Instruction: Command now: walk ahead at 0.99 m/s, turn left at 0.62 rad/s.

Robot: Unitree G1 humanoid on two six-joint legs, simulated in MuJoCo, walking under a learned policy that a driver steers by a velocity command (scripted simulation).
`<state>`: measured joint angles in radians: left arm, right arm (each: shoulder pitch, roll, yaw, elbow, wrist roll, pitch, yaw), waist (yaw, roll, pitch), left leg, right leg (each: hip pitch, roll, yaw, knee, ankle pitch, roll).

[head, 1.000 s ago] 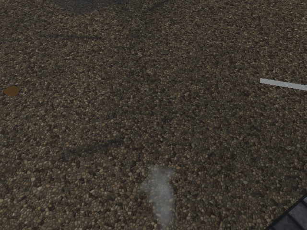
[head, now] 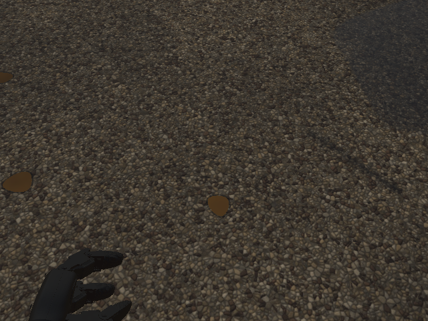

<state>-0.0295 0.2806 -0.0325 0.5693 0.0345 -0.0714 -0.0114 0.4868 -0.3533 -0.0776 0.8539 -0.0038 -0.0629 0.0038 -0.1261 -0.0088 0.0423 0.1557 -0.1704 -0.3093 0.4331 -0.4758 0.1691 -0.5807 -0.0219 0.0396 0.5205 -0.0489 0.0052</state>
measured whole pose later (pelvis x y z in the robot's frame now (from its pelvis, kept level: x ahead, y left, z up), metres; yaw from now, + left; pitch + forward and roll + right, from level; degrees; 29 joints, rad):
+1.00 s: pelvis +0.69 -0.04 +0.02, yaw -40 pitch +1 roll +1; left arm 0.17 0.33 0.08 0.56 -0.01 0.03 0.00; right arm 0.01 -0.29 -0.03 0.66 -0.01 -0.04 -0.01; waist 0.04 -0.02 0.12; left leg -0.57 -0.01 -0.17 1.00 -0.42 -0.09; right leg -0.40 0.17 0.13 0.47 -0.07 -0.10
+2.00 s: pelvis +0.74 +0.00 +0.02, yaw -79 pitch +0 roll +0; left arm 0.14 0.23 0.02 0.67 0.01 0.01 0.01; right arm 0.18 -0.27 -0.05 0.75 0.00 0.03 -0.01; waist -0.01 0.03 0.01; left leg -0.26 0.05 -0.01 0.54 -0.26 -0.04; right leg -0.27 0.06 0.02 0.54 -0.28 -0.05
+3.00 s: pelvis +0.77 +0.00 +0.03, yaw -79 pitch -2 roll +0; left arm 0.17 0.22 0.04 1.09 0.00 0.02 0.04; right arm 0.23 -0.23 -0.01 1.00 0.00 -0.01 -0.03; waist 0.00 0.00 0.04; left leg -0.17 0.00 0.02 0.47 -0.27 0.01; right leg -0.18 0.01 0.05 0.47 -0.25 0.01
